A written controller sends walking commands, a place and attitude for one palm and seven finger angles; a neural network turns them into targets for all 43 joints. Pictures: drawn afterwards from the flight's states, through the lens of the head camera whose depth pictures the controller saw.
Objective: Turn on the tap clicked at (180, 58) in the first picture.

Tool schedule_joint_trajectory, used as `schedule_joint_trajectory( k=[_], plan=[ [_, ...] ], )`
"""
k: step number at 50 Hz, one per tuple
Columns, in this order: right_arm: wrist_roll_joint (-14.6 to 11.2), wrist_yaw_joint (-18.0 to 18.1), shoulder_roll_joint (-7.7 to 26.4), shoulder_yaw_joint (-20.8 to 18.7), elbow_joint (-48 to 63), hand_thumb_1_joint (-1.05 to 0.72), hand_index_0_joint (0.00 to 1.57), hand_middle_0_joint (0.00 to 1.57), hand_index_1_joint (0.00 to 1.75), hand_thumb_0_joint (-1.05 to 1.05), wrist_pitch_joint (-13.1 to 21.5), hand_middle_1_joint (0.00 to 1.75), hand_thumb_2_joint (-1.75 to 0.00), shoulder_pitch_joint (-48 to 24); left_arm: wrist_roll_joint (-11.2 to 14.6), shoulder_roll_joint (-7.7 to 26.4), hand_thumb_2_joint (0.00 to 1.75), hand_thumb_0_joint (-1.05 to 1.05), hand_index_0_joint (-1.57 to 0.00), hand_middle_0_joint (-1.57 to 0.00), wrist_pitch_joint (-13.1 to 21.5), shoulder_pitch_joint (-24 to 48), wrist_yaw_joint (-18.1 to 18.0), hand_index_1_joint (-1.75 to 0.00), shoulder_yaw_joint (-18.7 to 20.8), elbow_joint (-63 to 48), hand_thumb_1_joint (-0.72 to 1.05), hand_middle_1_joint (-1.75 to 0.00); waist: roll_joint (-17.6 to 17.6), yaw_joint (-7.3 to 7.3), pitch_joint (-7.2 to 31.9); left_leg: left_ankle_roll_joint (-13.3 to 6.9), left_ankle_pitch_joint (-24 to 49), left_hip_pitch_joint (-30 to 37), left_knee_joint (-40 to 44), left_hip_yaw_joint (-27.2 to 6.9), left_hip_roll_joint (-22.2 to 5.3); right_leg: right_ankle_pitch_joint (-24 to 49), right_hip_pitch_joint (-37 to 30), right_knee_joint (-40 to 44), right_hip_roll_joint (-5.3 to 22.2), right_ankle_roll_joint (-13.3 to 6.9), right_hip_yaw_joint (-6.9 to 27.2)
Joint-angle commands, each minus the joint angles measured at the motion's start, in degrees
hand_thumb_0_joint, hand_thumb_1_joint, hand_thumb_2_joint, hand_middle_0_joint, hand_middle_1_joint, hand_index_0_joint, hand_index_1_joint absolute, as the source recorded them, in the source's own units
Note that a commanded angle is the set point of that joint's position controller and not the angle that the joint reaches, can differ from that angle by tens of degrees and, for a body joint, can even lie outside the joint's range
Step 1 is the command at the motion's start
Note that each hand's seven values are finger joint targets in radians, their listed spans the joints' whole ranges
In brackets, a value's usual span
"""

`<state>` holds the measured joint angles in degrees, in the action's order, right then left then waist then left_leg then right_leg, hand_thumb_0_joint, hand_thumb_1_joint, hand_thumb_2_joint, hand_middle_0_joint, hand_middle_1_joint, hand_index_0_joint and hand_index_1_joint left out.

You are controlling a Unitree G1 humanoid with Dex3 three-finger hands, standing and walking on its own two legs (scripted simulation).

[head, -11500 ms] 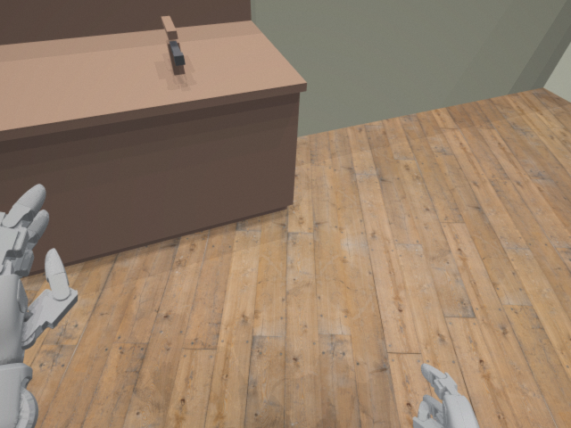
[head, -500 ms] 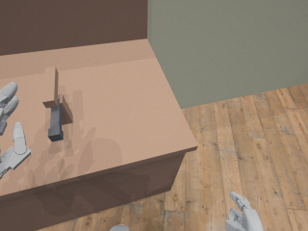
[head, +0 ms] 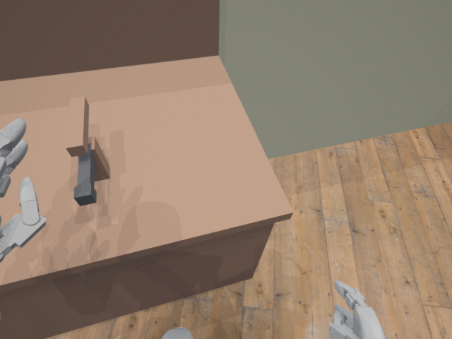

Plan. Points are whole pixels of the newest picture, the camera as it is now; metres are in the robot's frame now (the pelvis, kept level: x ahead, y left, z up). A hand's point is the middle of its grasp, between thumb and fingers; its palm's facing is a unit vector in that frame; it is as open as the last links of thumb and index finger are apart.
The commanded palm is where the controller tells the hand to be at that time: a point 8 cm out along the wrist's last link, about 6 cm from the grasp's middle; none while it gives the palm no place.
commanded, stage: shuffle to correct the standing spot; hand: left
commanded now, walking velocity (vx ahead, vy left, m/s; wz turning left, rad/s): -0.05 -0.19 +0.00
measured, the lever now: (85, 194) +0.34 +0.28 +0.04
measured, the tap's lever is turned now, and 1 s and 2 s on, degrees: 0 0 0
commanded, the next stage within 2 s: none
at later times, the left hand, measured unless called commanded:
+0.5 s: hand (37, 223) +0.22 +0.24 +0.17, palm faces +0.30 -0.84 -0.45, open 7.4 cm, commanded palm +0.16 +0.28 +0.19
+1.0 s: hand (42, 218) +0.23 +0.24 +0.17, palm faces +0.30 -0.85 -0.44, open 7.5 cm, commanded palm +0.17 +0.28 +0.19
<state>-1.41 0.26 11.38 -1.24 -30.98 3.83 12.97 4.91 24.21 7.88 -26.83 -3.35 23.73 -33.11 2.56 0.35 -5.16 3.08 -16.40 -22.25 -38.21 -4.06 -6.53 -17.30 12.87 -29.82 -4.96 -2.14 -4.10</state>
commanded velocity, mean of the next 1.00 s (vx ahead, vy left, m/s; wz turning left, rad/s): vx -0.05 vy -0.19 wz -0.05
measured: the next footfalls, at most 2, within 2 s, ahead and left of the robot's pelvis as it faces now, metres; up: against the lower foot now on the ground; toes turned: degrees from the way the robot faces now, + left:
none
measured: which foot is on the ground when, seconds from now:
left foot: down 0.00-1.00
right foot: down 0.00-1.00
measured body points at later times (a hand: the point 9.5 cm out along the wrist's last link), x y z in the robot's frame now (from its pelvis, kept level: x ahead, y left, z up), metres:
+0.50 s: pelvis +0.00 +0.00 +0.00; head +0.04 +0.01 +0.45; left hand +0.20 +0.28 +0.20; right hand +0.15 -0.24 -0.08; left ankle +0.04 +0.15 -0.73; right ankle -0.01 -0.10 -0.73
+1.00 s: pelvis +0.00 +0.00 +0.00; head +0.05 +0.02 +0.45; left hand +0.21 +0.29 +0.19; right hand +0.17 -0.23 -0.08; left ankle +0.04 +0.15 -0.73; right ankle -0.01 -0.10 -0.73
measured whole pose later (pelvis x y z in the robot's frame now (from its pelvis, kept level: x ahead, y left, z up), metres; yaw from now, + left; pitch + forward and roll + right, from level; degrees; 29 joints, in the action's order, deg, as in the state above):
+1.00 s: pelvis +0.00 +0.00 +0.00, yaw +0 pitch +0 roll -4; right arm -1.6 -0.3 11.5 -0.9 -30.5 3.4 12.3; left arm 5.1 23.7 7.4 -26.7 -3.6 23.2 -33.0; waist 2.7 0.0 -5.2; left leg 2.7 -17.5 -22.9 -39.7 -3.9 -7.0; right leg -17.5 13.1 -30.0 -5.4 -2.2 -3.9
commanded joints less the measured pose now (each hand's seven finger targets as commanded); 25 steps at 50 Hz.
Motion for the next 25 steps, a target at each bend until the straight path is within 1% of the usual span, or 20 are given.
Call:
schedule_joint_trajectory(
  k=[1, 2, 3, 4, 5, 6, 7, 8, 10, 11, 13, 14, 15, 16, 17, 19, 20, 21, 24, 25],
  plan=[
    [-0.43, 0.53, 7.52, -3.03, 8.13, -0.90, 0.20, 0.20, 0.30, 0.00, 3.06, 0.30, -0.90, -1.77, 0.49, 8.65, 0.90, 0.00, -0.20, -0.20, 3.28, -0.17, -1.38, -0.30, 6.38, -10.13, 0.90, -0.30, -0.19, 0.34, 10.76, -5.48, 6.55, 8.84, 1.52, 0.34, -0.58, 13.78, 1.54, 6.92, 8.02, -2.03, 3.91],
    [-0.48, 0.62, 7.64, -3.45, 8.48, -0.90, 0.20, 0.20, 0.30, 0.00, 3.03, 0.30, -0.90, -1.90, 0.59, 9.68, 0.90, 0.00, -0.20, -0.20, 3.27, 0.53, -1.50, -0.30, 7.02, -10.89, 0.90, -0.30, -1.23, 0.35, 11.17, -5.24, 6.91, 9.17, 0.37, 1.09, -0.35, 15.60, 2.40, 5.79, 9.19, -2.63, 5.08],
    [-0.30, 0.62, 7.42, -3.16, 8.53, -0.90, 0.20, 0.20, 0.30, 0.00, 2.91, 0.30, -0.90, -2.09, 0.75, 9.13, 0.90, 0.00, -0.20, -0.20, 3.35, 0.65, -1.43, -0.30, 6.65, -10.73, 0.90, -0.30, -1.45, 0.46, 10.91, -5.34, 5.99, 9.75, 0.36, 1.28, -0.33, 15.37, 4.30, 5.00, 9.28, -2.76, 5.56],
    [-0.23, 0.70, 7.37, -3.14, 8.80, -0.90, 0.20, 0.20, 0.30, 0.00, 2.74, 0.30, -0.90, -2.43, 0.81, 9.70, 0.90, 0.00, -0.20, -0.20, 3.31, 1.25, -1.53, -0.30, 7.01, -10.85, 0.90, -0.30, -0.47, 0.48, 10.30, -5.44, 4.76, 9.28, 0.70, 0.92, -0.92, 13.99, 5.31, 4.40, 9.22, -2.49, 5.90],
    [-0.42, 0.86, 7.33, -2.86, 8.62, -0.90, 0.20, 0.20, 0.30, 0.00, 2.74, 0.30, -0.90, -3.00, 0.86, 9.68, 0.90, 0.00, -0.20, -0.20, 3.30, 2.09, -1.68, -0.30, 6.92, -11.74, 0.90, -0.30, 1.32, 0.66, 10.07, -5.73, 5.21, 10.37, 2.84, -0.56, -1.66, 12.70, 6.38, 3.23, 8.52, -2.28, 5.97],
    [-0.08, 0.93, 7.38, -2.54, 8.41, -0.90, 0.20, 0.20, 0.30, 0.00, 2.62, 0.30, -0.90, -2.87, 0.72, 9.02, 0.90, 0.00, -0.20, -0.20, 3.47, 1.97, -1.69, -0.30, 6.45, -11.10, 0.90, -0.30, 2.96, 0.51, 9.67, -6.51, 5.38, 10.07, 4.55, -1.78, -2.98, 10.69, 6.56, 2.43, 6.96, -0.84, 3.70],
    [-0.06, 0.87, 7.70, -2.80, 8.89, -0.90, 0.20, 0.20, 0.30, 0.00, 2.68, 0.30, -0.90, -3.21, 0.53, 9.42, 0.90, 0.00, -0.20, -0.20, 3.38, 3.09, -1.67, -0.30, 6.56, -11.87, 0.90, -0.30, 5.95, 0.22, 9.14, -6.93, 5.88, 8.79, 6.10, -3.76, -4.43, 8.61, 5.63, 2.20, 5.91, -0.03, 3.07],
    [0.05, 0.73, 7.65, -2.64, 8.81, -0.90, 0.20, 0.20, 0.30, 0.00, 2.74, 0.30, -0.90, -3.16, 0.23, 9.26, 0.90, 0.00, -0.20, -0.20, 3.53, 3.30, -1.56, -0.30, 6.55, -12.27, 0.90, -0.30, 7.01, -0.08, 9.23, -7.33, 6.71, 8.26, 6.74, -4.68, -5.20, 7.58, 4.27, 3.14, 4.91, 0.70, 2.33],
    [-0.51, 0.62, 7.38, -2.65, 8.96, -0.90, 0.20, 0.20, 0.30, 0.00, 3.01, 0.30, -0.90, -3.54, 0.00, 9.94, 0.90, 0.00, -0.20, -0.20, 3.23, 3.13, -1.61, -0.30, 6.90, -11.93, 0.90, -0.30, 4.73, -0.08, 8.60, -6.77, 5.62, 7.53, 5.81, -3.83, -4.27, 7.43, 2.68, 5.57, 5.19, 0.25, 2.72],
    [-0.33, 0.53, 7.63, -2.74, 8.58, -0.90, 0.20, 0.20, 0.30, 0.00, 2.99, 0.30, -0.90, -2.64, 0.06, 8.64, 0.90, 0.00, -0.20, -0.20, 3.40, 2.29, -1.45, -0.30, 6.07, -11.41, 0.90, -0.30, 3.04, -0.05, 9.24, -6.51, 4.63, 7.64, 4.50, -2.72, -3.20, 8.62, 2.33, 6.18, 5.51, -0.37, 2.67],
    [-0.36, 0.35, 7.68, -3.12, 8.80, -0.90, 0.20, 0.20, 0.30, 0.00, 3.00, 0.30, -0.90, -2.25, 0.28, 8.99, 0.90, 0.00, -0.20, -0.20, 3.35, 2.07, -1.45, -0.30, 6.31, -11.56, 0.90, -0.30, 0.97, 0.14, 9.75, -5.81, 4.37, 7.76, 1.78, -0.60, -1.43, 11.41, 2.91, 5.80, 7.32, -1.71, 3.95],
    [-0.45, 0.36, 7.66, -3.40, 9.00, -0.90, 0.20, 0.20, 0.30, 0.00, 3.06, 0.30, -0.90, -2.24, 0.31, 9.47, 0.90, 0.00, -0.20, -0.20, 3.38, 1.94, -1.51, -0.30, 6.82, -12.00, 0.90, -0.30, 0.95, 0.18, 10.13, -5.67, 4.54, 8.30, 0.87, 0.05, -1.00, 12.77, 3.80, 5.19, 8.31, -2.26, 4.89],
    [-0.71, 0.54, 7.44, -3.17, 8.73, -0.90, 0.20, 0.20, 0.30, 0.00, 3.18, 0.30, -0.90, -2.62, 0.60, 9.77, 0.90, 0.00, -0.20, -0.20, 3.39, 1.22, -1.72, -0.30, 7.17, -12.36, 0.90, -0.30, 1.77, 0.49, 10.49, -5.80, 5.62, 9.81, 2.16, -0.68, -0.90, 13.13, 4.69, 4.21, 8.47, -2.58, 5.41],
    [-0.30, 0.59, 7.48, -2.85, 8.63, -0.90, 0.20, 0.20, 0.30, 0.00, 3.07, 0.30, -0.90, -2.58, 0.66, 9.16, 0.90, 0.00, -0.20, -0.20, 3.60, 0.78, -1.65, -0.30, 6.67, -12.18, 0.90, -0.30, 3.33, 0.49, 10.21, -6.26, 4.67, 9.97, 3.57, -1.25, -1.71, 11.35, 5.79, 3.47, 7.62, -1.77, 4.31],
    [-0.14, 0.67, 7.62, -2.92, 8.87, -0.90, 0.20, 0.20, 0.30, 0.00, 3.11, 0.30, -0.90, -2.77, 0.63, 9.81, 0.90, 0.00, -0.20, -0.20, 3.66, 1.40, -1.67, -0.30, 7.29, -12.96, 0.90, -0.30, 5.19, 0.24, 10.00, -6.56, 5.22, 8.97, 5.22, -2.91, -2.93, 9.78, 5.09, 3.01, 6.73, -0.88, 3.28],
    [-0.05, 0.59, 7.57, -2.86, 8.92, -0.90, 0.20, 0.20, 0.30, 0.00, 3.11, 0.30, -0.90, -2.68, 0.28, 9.77, 0.90, 0.00, -0.20, -0.20, 3.59, 1.19, -1.59, -0.30, 7.51, -12.36, 0.90, -0.30, 6.06, -0.15, 9.70, -6.83, 6.04, 7.39, 5.86, -4.04, -4.07, 8.25, 2.79, 4.80, 5.46, 0.22, 2.45],
    [-0.37, 0.69, 7.32, -2.71, 8.73, -0.90, 0.20, 0.20, 0.30, 0.00, 3.28, 0.30, -0.90, -3.10, 0.30, 10.57, 0.90, 0.00, -0.20, -0.20, 3.48, 0.74, -1.72, -0.30, 8.07, -12.18, 0.90, -0.30, 4.87, 0.03, 9.70, -6.70, 6.85, 8.26, 5.75, -3.70, -3.70, 9.02, 2.67, 5.66, 5.69, 0.04, 2.82],
    [-0.19, 0.68, 7.50, -2.69, 8.36, -0.90, 0.20, 0.20, 0.30, 0.00, 3.24, 0.30, -0.90, -2.39, 0.38, 8.98, 0.90, 0.00, -0.20, -0.20, 3.51, 0.58, -1.49, -0.30, 6.82, -11.40, 0.90, -0.30, 2.91, 0.12, 9.78, -6.45, 6.51, 8.25, 4.88, -2.88, -3.02, 9.87, 2.38, 6.13, 5.66, -0.25, 2.45],
    [-0.30, 0.67, 7.55, -3.22, 8.52, -0.90, 0.20, 0.20, 0.30, 0.00, 3.28, 0.30, -0.90, -2.09, 0.49, 9.53, 0.90, 0.00, -0.20, -0.20, 3.22, 1.27, -1.55, -0.30, 7.03, -10.58, 0.90, -0.30, 0.56, 0.27, 10.16, -5.64, 3.63, 7.86, 2.05, -0.39, -1.16, 11.54, 3.22, 5.76, 8.03, -1.81, 4.35],
    [-0.57, 0.86, 7.28, -2.91, 8.35, -0.90, 0.20, 0.20, 0.30, 0.00, 3.36, 0.30, -0.90, -2.60, 0.64, 9.68, 0.90, 0.00, -0.20, -0.20, 3.07, 0.60, -1.84, -0.30, 7.12, -10.44, 0.90, -0.30, 1.26, 0.56, 10.00, -5.74, 3.99, 8.79, 2.57, -0.51, -0.84, 12.07, 4.17, 5.42, 8.36, -2.11, 4.95]
  ],
)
